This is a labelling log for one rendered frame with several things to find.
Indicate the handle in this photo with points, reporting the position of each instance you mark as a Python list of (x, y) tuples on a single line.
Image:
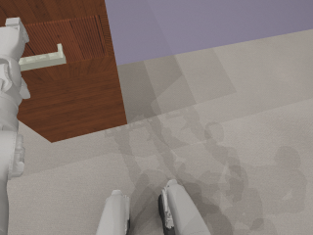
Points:
[(43, 60)]

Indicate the robot left forearm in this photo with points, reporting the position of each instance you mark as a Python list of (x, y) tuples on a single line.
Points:
[(10, 97)]

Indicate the left robot hand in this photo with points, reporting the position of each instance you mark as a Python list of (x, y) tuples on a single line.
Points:
[(13, 37)]

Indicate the drawer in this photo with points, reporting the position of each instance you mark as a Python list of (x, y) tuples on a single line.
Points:
[(81, 38)]

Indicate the cabinet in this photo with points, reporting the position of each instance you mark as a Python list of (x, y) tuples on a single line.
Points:
[(76, 98)]

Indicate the robot left upper arm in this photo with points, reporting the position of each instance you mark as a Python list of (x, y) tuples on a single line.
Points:
[(11, 165)]

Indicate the robot right shin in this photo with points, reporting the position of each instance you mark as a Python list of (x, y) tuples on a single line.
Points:
[(168, 216)]

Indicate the robot right foot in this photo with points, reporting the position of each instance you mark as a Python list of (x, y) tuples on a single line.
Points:
[(166, 230)]

